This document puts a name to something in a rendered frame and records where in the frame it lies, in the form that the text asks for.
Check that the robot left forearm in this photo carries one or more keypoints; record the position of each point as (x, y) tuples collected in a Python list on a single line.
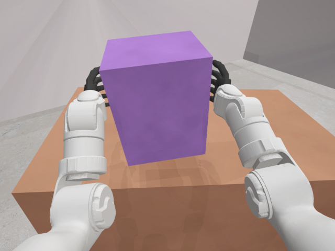
[(83, 152)]

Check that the left robot hand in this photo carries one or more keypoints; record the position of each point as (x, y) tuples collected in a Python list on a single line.
[(92, 81)]

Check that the left robot upper arm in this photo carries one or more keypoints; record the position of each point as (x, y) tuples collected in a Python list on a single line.
[(79, 214)]

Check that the carton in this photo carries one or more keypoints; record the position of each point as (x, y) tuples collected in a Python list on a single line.
[(158, 89)]

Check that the right robot upper arm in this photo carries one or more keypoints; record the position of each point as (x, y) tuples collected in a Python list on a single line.
[(281, 195)]

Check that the pedestal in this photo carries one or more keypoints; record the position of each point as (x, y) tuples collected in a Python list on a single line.
[(195, 203)]

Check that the right robot hand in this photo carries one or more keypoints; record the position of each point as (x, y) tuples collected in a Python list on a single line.
[(222, 77)]

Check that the robot right forearm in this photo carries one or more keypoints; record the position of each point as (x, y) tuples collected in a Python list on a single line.
[(257, 143)]

